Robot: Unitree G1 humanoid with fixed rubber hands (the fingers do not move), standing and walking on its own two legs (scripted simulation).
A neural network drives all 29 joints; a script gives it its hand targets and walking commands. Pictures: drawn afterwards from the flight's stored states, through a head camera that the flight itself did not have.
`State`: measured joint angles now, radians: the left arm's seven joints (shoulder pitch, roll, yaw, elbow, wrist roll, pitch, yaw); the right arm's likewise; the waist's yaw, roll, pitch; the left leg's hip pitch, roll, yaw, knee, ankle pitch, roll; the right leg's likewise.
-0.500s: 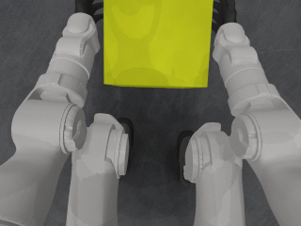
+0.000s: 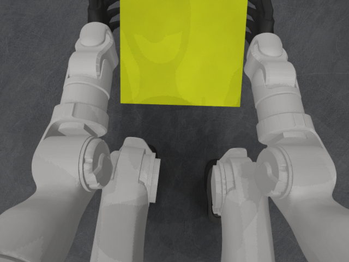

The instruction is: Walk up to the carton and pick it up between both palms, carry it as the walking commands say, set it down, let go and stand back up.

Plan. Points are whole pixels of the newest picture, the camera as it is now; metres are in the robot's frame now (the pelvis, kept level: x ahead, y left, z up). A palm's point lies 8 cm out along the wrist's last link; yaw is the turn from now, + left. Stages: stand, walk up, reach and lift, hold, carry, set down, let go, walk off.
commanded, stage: reach and lift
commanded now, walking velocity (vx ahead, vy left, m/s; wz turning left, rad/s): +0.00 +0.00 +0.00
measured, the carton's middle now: (179, 56) +0.50 +0.05 -0.19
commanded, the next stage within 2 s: none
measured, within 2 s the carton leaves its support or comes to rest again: neither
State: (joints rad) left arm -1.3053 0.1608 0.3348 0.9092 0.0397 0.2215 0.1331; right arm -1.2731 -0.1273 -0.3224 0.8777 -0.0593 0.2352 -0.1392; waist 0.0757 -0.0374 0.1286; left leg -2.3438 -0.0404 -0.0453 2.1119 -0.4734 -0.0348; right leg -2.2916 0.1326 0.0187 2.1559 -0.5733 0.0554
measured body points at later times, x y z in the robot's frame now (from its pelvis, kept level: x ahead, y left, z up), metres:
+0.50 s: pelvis +0.01 +0.01 +0.05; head +0.32 +0.04 +0.37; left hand +0.53 +0.20 -0.06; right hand +0.55 -0.09 -0.06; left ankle +0.13 +0.13 -0.34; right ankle +0.11 -0.12 -0.34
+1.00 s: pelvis +0.01 +0.00 +0.10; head +0.28 +0.03 +0.46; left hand +0.51 +0.20 +0.03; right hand +0.53 -0.09 +0.02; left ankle +0.13 +0.13 -0.34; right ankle +0.11 -0.12 -0.34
